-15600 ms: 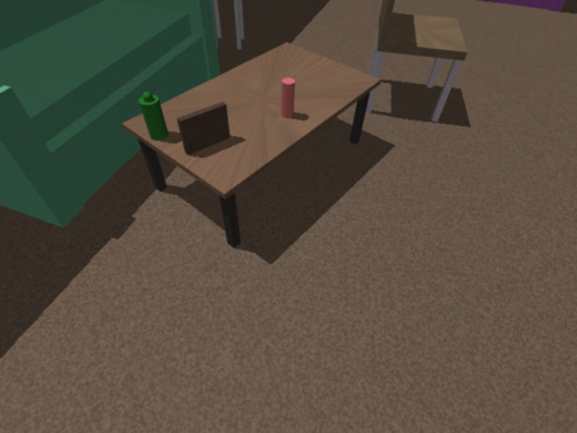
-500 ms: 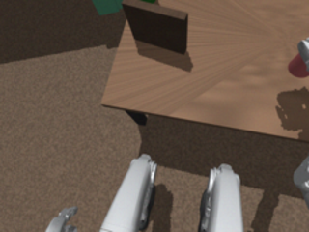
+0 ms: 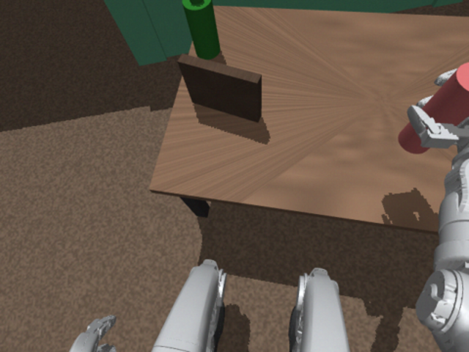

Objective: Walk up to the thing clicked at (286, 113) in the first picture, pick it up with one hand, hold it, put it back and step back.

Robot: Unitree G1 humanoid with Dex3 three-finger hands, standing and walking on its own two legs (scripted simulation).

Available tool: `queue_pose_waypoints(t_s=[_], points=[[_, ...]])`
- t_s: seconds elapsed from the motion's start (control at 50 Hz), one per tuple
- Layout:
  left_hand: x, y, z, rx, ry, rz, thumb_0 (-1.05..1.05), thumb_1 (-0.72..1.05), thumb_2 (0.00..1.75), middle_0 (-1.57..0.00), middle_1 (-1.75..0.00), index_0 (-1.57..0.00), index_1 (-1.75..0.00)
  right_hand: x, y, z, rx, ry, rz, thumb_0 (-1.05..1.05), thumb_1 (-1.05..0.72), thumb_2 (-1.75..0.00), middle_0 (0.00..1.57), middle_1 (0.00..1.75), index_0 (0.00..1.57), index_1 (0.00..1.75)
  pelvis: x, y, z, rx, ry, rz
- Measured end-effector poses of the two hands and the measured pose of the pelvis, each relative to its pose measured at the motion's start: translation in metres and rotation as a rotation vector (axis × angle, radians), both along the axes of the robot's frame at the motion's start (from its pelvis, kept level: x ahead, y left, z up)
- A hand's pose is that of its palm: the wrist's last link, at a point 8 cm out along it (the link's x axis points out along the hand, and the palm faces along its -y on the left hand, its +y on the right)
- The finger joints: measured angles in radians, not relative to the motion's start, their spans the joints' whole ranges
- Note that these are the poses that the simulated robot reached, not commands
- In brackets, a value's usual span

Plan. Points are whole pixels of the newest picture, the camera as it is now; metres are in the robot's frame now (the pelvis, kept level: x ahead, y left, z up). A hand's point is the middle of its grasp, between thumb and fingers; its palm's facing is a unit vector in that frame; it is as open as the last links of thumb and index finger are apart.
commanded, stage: lift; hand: right
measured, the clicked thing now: (440, 114) +0.49 -0.26 +0.03
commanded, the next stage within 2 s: hold in 1.22 s
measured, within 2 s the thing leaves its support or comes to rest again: neither
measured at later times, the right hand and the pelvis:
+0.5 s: hand out of the picture +0.41 -0.23 +0.14, palm faces +0.27 +0.96 -0.02, open 8.0 cm; pelvis +0.02 +0.00 +0.09, yaw -3 degrees
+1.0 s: hand out of the picture +0.38 -0.20 +0.18, palm faces +0.26 +0.97 -0.01, open 8.0 cm; pelvis +0.03 +0.01 +0.13, yaw -4 degrees
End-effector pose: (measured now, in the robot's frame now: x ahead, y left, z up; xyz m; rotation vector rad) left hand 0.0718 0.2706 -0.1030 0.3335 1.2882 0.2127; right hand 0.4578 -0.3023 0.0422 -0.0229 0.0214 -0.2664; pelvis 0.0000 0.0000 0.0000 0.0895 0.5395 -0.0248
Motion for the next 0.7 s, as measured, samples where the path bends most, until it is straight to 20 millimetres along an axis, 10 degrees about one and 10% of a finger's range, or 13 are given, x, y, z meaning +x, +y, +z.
queue_pose_waypoints(t_s=[0.4, 0.7], points=[[0.057, -0.018, 0.085, -0.031, -0.205, -0.059, 0.01, 0.89, 0.89, -0.19, -0.29, -0.19, -0.28, -0.077, 0.017, 0.085, -0.001, -0.019, -0.021, 0.00, 0.24, -1.16, 0.87, 1.21, 0.87, 1.22, 0.013, -0.003, 0.081, -0.024, -0.182, -0.038], [0.067, -0.025, 0.112, -0.069, -0.243, -0.072, 0.01, 0.90, 0.89, -0.19, -0.29, -0.19, -0.28, -0.103, 0.037, 0.119, -0.001, -0.033, -0.008, 0.00, 0.24, -1.16, 0.87, 1.21, 0.87, 1.22, 0.022, 0.000, 0.113, -0.048, -0.272, -0.042]])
